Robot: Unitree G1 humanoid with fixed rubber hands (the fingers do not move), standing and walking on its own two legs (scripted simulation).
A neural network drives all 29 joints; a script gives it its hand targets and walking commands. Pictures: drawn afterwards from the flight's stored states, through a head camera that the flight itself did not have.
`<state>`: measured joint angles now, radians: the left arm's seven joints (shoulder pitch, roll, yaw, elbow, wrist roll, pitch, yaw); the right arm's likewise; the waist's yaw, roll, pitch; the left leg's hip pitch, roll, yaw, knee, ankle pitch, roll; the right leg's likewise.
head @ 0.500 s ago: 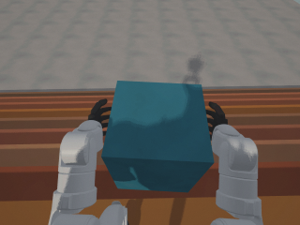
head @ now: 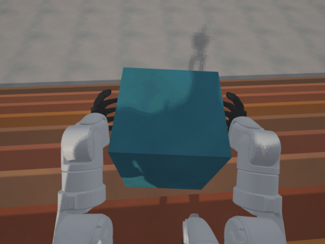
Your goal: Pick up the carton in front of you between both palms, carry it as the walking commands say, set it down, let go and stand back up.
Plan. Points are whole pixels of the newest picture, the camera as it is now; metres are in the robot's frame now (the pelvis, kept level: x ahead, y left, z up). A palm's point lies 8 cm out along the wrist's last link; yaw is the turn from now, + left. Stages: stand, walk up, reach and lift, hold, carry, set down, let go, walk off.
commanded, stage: carry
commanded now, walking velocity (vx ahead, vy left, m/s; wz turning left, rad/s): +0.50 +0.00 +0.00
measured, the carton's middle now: (166, 135) +0.37 -0.01 +0.03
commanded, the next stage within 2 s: none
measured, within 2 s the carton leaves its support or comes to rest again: neither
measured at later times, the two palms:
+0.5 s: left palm (149, 92) +0.65 +0.04 -0.12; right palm (223, 91) +0.67 -0.26 -0.13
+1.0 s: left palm (189, 54) +1.01 -0.16 -0.22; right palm (244, 63) +0.97 -0.45 -0.24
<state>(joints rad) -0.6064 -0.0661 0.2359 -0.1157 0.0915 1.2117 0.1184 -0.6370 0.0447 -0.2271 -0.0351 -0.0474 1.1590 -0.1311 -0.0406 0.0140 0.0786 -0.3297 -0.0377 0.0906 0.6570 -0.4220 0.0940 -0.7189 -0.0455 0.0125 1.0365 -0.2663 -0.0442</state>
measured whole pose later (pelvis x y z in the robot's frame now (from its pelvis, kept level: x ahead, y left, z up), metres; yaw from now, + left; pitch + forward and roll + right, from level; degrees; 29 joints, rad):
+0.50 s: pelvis +0.31 -0.13 -0.20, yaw +2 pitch +1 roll +3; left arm -0.63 -0.01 0.21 0.14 0.02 1.18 0.13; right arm -0.62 0.03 -0.21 0.12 -0.08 1.18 -0.14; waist 0.05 0.00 0.11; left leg -0.78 0.02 -0.04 1.35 -0.30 0.03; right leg -0.41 0.13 -0.16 0.90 -0.52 -0.23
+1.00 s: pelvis +0.65 -0.24 -0.36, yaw -1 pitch +0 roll +3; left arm -0.58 -0.05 0.25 0.10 0.09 1.16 0.11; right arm -0.66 -0.06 -0.10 0.22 0.07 1.13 -0.19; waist -0.17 0.05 -0.05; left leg -0.31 -0.14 0.06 0.83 -0.54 0.11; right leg -0.73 -0.03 0.14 1.21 -0.32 0.00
